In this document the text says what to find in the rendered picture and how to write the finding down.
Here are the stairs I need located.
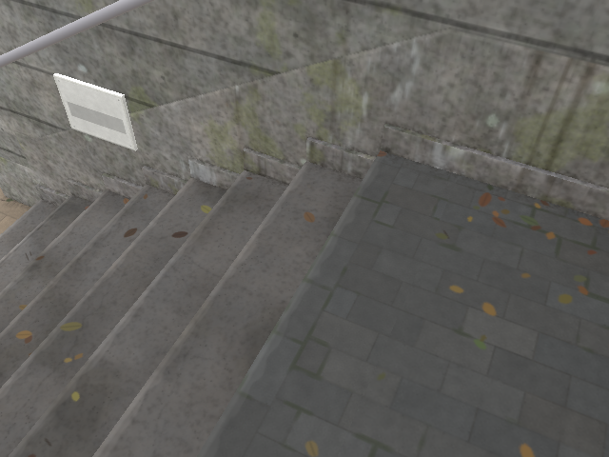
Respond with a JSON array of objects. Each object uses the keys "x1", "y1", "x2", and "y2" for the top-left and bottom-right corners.
[{"x1": 0, "y1": 161, "x2": 363, "y2": 457}]

